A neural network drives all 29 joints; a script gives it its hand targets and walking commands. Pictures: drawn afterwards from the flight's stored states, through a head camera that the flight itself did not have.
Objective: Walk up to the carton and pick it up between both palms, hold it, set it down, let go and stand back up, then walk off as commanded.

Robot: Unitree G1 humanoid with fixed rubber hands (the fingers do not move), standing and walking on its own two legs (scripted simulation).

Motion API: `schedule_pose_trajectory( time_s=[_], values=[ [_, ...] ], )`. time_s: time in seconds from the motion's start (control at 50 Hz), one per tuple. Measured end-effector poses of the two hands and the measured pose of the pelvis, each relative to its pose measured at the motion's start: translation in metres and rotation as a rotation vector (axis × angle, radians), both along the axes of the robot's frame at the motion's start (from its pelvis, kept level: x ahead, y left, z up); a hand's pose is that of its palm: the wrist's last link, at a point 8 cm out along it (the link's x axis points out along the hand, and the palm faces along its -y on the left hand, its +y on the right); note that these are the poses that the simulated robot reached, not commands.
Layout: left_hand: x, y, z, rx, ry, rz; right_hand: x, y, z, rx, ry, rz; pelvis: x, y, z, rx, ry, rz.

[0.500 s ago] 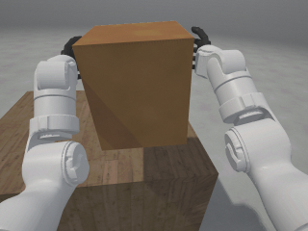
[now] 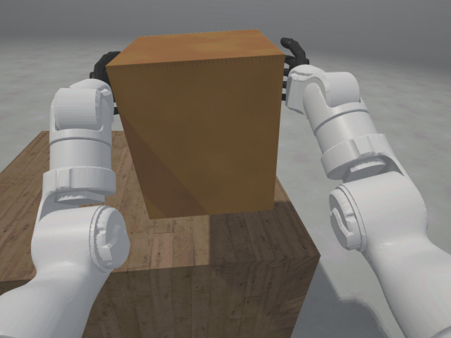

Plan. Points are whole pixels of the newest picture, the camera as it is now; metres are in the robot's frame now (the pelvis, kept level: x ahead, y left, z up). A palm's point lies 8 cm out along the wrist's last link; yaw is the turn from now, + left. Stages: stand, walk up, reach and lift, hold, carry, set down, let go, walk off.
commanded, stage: hold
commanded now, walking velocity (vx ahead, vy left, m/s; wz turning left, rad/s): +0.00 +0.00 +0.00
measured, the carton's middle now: (204, 121) +0.38 +0.01 +0.29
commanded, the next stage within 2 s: set down in 0.70 s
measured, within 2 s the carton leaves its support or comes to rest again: neither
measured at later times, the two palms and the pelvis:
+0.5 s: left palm (101, 95) +0.37 +0.17 +0.34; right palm (295, 83) +0.35 -0.13 +0.37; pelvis +0.00 +0.00 +0.00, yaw +0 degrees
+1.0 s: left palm (93, 58) +0.38 +0.17 +0.39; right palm (296, 54) +0.36 -0.13 +0.41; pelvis +0.01 -0.01 +0.00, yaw +0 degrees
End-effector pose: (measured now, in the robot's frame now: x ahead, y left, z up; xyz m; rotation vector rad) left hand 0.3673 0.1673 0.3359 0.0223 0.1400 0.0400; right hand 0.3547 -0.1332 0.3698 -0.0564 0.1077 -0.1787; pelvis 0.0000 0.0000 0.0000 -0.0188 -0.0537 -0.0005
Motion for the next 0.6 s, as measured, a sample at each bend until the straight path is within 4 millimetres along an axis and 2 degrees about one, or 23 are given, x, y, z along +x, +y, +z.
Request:
schedule_pose_trajectory(
  time_s=[0.6],
  values=[
    [-0.0003,0.0011,0.0007,0.001,-0.014,0.001,-0.0012,0.0007,-0.0018,-0.006,-0.01,-0.001,0.0026,0.0022,0.0003,-0.001,-0.007,0.0]
  ],
)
